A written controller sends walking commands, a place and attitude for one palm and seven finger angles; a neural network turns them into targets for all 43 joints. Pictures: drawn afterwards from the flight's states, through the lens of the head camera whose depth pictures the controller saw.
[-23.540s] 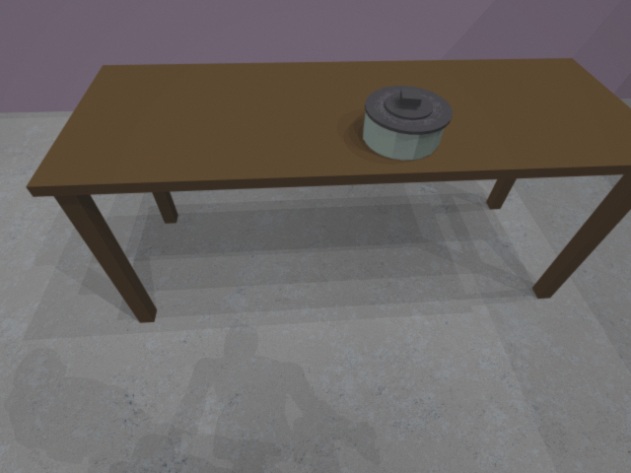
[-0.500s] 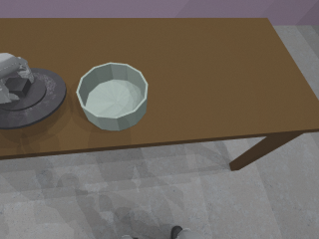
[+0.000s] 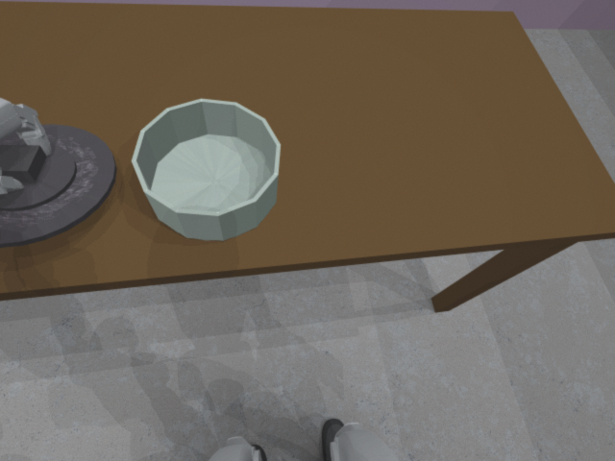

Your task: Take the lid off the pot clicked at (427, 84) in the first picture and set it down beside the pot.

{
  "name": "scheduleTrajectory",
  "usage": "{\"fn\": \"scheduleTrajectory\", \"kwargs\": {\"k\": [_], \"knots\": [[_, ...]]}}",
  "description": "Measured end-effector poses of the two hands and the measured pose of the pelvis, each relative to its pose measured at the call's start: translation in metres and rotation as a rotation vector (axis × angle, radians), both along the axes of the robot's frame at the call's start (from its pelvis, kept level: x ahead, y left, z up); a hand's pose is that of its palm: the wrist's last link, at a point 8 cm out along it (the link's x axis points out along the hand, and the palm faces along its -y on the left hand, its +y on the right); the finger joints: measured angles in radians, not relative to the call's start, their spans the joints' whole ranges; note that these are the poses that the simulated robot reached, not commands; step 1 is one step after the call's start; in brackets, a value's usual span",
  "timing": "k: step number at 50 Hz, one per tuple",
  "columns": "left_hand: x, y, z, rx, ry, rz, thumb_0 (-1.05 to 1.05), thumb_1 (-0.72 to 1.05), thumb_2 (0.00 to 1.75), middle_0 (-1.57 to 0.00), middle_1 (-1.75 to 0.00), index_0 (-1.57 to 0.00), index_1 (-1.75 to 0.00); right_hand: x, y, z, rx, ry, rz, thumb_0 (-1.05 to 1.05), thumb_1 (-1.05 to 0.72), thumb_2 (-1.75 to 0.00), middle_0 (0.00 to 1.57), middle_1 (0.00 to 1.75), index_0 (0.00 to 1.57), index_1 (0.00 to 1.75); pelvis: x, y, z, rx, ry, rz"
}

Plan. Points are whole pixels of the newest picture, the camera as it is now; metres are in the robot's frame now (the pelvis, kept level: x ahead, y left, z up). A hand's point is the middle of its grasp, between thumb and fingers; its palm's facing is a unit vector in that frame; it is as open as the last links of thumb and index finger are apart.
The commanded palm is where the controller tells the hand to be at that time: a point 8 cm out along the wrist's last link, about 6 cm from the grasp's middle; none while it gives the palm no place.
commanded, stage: lower the lid onto the table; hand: left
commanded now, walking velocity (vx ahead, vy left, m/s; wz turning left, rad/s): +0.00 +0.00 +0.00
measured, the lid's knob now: (18, 163) +0.50 +0.33 +0.01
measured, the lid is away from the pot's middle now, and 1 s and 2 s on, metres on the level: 0.24 0.24 0.24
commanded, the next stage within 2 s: open the fingers wide in 0.68 s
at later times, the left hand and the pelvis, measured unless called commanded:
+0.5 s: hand (11, 179) +0.48 +0.34 +0.01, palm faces -0.50 -0.12 -0.86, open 8.2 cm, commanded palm +0.54 +0.33 +0.06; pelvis +0.00 +0.01 -0.01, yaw +0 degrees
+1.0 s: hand (12, 190) +0.47 +0.34 -0.01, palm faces -0.47 -0.12 -0.88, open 8.2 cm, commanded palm +0.51 +0.32 +0.04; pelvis -0.02 +0.01 -0.03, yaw -1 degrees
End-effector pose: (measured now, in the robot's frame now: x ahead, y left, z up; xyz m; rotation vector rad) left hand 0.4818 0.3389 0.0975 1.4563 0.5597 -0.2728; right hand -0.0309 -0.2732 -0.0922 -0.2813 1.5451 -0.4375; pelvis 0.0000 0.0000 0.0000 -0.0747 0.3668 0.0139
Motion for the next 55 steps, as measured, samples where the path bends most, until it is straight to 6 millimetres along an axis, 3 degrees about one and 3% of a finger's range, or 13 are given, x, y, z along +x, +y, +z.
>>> {"fn": "scheduleTrajectory", "kwargs": {"k": [19,40,55], "knots": [[0.007,0.003,-0.031,-0.012,0.011,-0.024,0.0,0.27,0.82,-0.89,-1.1,-0.5,-0.93,-0.006,0.008,-0.004,-0.018,0.039,0.0,0.0,-0.9,-0.9,0.21,0.3,0.2,0.3,-0.003,0.007,-0.01,-0.017,0.039,0.002],[0.009,0.01,-0.042,-0.012,-0.011,0.004,0.02,0.25,0.81,-0.92,-1.11,-0.5,-0.98,-0.02,0.021,-0.016,0.009,0.08,-0.006,0.0,-0.9,-0.9,0.21,0.3,0.2,0.3,-0.013,0.013,-0.023,-0.034,0.074,0.009],[-0.004,0.008,-0.045,0.004,-0.033,0.006,0.02,0.34,0.78,-0.83,-1.11,-0.43,-0.97,-0.012,0.022,-0.023,0.032,0.018,0.001,0.0,-0.9,-0.9,0.21,0.3,0.2,0.3,-0.022,0.014,-0.026,-0.03,0.057,0.0]]}}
